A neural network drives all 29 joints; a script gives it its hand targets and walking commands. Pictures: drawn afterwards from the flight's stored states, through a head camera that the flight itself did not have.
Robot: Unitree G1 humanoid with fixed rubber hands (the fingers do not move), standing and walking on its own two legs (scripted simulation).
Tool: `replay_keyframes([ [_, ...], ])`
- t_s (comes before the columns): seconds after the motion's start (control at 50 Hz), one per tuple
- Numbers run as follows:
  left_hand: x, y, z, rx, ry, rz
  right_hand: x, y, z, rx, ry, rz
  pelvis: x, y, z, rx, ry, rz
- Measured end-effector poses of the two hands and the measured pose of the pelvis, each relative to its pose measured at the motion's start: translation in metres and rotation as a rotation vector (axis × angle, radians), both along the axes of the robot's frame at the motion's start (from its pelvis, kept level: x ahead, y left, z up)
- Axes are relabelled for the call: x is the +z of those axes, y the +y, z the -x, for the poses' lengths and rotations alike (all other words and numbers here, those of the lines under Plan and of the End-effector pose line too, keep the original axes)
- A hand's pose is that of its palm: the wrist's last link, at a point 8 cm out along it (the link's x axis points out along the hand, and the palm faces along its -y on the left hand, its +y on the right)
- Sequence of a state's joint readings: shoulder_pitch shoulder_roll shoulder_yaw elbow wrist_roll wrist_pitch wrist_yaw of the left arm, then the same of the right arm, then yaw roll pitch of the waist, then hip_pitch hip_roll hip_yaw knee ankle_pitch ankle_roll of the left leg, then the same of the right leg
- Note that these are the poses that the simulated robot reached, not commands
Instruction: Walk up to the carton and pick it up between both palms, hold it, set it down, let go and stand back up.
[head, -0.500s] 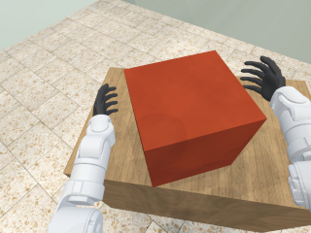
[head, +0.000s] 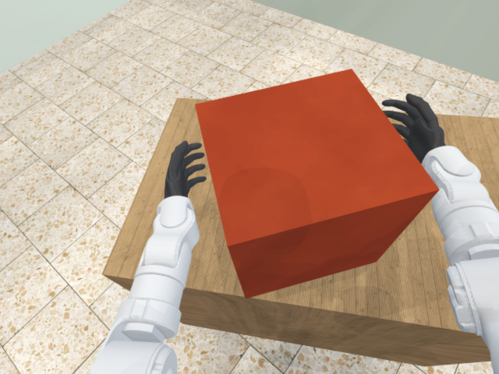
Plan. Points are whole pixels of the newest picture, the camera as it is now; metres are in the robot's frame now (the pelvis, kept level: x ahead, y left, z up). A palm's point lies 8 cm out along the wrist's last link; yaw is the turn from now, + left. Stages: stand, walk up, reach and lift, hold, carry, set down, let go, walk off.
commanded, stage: reach and lift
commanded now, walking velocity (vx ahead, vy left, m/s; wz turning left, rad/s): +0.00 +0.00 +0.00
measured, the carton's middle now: (295, 191) +0.42 +0.01 +0.01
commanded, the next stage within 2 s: none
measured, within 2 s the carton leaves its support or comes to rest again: neither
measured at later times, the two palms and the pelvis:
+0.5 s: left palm (181, 197) +0.36 +0.19 +0.06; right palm (421, 142) +0.49 -0.18 +0.09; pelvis +0.00 -0.01 +0.00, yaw +0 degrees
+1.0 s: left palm (181, 198) +0.36 +0.19 +0.05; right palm (420, 143) +0.49 -0.17 +0.08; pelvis +0.01 -0.01 +0.00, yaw +0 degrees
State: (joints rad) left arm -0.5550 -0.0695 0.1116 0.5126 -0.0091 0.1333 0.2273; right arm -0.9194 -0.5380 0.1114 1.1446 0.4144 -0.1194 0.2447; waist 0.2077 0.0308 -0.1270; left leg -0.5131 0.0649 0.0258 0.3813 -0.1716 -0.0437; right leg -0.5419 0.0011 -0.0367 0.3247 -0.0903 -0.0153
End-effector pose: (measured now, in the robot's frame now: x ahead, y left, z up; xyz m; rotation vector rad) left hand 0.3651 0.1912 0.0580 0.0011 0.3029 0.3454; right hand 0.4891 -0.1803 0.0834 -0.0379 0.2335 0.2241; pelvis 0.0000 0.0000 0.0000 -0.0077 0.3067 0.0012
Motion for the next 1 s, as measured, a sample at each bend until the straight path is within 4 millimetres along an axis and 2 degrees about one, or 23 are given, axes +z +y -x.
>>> replay_keyframes([
  [0.5,-0.002,-0.006,0.007,0.039,-0.048,0.014,0.003,0.005,-0.001,0.065,-0.039,0.104,0.002,-0.008,-0.005,0.001,0.019,-0.008],
  [1.0,-0.004,-0.006,0.009,0.033,-0.071,0.021,0.001,0.006,-0.001,0.066,-0.042,0.107,0.003,-0.009,-0.007,0.002,0.018,-0.010],
])
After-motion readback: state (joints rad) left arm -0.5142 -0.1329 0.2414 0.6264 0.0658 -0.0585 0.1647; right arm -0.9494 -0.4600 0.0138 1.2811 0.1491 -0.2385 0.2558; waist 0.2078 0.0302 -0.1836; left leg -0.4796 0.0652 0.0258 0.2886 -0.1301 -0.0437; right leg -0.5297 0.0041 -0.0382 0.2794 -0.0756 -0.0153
